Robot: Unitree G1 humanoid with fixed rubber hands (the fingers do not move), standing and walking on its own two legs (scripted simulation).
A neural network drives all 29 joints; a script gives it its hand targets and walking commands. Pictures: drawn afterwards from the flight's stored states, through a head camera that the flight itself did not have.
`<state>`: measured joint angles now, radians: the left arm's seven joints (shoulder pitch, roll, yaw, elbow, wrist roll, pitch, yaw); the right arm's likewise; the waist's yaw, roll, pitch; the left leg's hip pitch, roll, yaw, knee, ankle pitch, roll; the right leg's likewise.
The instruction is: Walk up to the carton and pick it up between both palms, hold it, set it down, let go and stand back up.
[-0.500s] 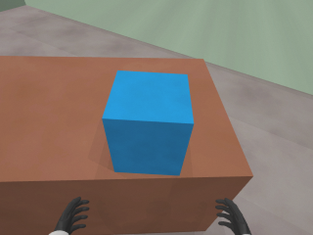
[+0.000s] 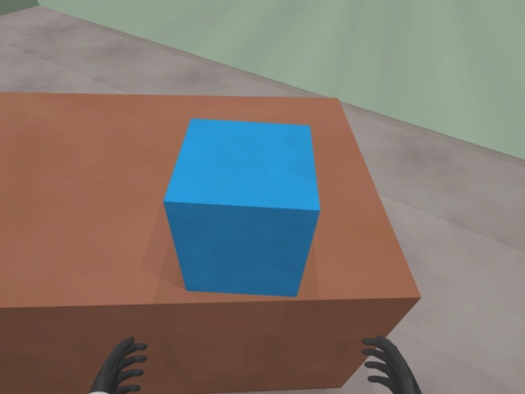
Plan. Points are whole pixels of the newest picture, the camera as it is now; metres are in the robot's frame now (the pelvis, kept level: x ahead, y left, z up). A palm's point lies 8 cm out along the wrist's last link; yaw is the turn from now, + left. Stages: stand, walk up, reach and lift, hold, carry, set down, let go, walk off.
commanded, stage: stand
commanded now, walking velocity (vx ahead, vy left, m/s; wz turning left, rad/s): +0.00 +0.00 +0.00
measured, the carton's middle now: (245, 211) +0.43 +0.02 +0.03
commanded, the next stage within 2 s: none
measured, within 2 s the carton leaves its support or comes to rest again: neither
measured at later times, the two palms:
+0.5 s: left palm out of the picture +0.08 +0.31 -0.09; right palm out of the picture +0.11 -0.27 -0.09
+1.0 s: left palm out of the picture +0.03 +0.32 -0.10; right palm out of the picture +0.06 -0.27 -0.10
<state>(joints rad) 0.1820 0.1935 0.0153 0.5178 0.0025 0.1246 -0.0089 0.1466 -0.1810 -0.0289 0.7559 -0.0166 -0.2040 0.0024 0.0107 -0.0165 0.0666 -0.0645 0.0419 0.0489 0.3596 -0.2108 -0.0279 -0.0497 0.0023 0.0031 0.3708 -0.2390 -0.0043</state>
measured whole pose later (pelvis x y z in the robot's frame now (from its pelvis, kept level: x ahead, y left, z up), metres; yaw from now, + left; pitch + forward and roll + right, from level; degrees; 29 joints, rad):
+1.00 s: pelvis -0.04 +0.02 +0.00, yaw +2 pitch -5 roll +0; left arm 0.26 0.36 0.02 0.82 0.01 -0.03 0.00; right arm 0.22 -0.33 -0.06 0.89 -0.01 -0.03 0.02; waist 0.00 -0.01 0.06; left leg -0.16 0.01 0.02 0.42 -0.17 0.00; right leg -0.12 -0.04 -0.03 0.41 -0.21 0.02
